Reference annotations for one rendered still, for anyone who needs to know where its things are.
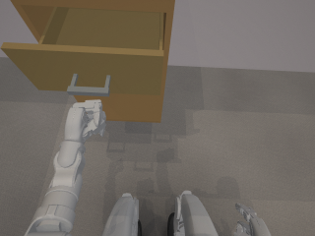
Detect handle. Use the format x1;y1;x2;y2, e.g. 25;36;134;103
67;74;111;97

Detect cabinet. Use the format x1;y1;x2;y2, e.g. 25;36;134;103
10;0;175;123

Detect left robot shin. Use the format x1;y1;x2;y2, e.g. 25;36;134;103
122;193;138;236

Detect robot left thigh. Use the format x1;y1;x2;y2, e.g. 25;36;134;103
100;196;139;236

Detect robot right hand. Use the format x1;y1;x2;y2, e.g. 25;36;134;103
233;203;272;236

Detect robot left hand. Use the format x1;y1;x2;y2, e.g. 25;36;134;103
64;99;106;145

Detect left robot forearm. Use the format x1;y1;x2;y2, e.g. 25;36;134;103
24;140;86;236

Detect drawer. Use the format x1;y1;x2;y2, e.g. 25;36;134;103
0;6;164;95

